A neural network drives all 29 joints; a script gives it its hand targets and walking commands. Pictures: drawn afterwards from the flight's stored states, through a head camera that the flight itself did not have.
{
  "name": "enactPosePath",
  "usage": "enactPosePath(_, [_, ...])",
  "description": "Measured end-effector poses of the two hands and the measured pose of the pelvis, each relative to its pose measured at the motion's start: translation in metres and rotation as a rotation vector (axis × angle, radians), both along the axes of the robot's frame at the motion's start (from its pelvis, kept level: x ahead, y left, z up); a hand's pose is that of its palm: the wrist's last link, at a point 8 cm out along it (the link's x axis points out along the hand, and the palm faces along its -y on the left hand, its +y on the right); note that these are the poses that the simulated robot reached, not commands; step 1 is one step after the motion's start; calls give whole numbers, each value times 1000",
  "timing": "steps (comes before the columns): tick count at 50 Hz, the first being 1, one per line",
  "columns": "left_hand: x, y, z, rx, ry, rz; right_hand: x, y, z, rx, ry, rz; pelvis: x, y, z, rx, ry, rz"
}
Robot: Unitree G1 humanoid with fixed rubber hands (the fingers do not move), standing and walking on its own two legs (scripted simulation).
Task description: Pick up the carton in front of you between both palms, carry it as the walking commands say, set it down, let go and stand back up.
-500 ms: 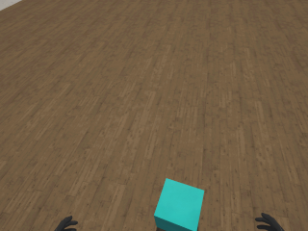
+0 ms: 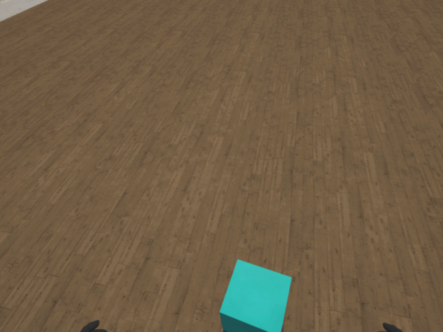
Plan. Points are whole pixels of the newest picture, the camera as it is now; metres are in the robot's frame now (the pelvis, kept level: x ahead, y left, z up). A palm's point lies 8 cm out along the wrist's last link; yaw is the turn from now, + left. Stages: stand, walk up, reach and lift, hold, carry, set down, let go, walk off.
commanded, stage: stand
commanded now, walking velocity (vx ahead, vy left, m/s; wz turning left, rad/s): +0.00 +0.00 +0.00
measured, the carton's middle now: (255, 305) +0.37 -0.06 -0.65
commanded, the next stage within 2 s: none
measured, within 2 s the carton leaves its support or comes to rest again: neither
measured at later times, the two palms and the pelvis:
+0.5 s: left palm out of the picture +0.08 +0.31 -0.09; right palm out of the picture +0.08 -0.30 -0.11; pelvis -0.01 +0.00 +0.00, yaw +0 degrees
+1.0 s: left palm out of the picture +0.08 +0.32 -0.09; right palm out of the picture +0.07 -0.30 -0.11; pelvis -0.02 +0.01 +0.00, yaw -1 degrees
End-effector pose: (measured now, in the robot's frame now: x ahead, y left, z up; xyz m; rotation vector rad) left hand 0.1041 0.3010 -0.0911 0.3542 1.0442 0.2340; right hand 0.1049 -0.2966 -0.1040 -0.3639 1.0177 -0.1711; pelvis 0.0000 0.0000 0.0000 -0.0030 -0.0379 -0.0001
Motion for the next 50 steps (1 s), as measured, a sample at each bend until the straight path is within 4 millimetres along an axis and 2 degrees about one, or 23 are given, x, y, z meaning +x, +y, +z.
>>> enactPosePath(19, [-20, 10, -2, 4, 50, 8, -24, -4, -2, -10, 60, -18, -11, 3, 3, 3, -7, -4])
enactPosePath(50, [-25, 15, -3, 9, 77, 4, -33, -7, -1, -14, 93, -42, -15, 5, 4, 5, -6, -10])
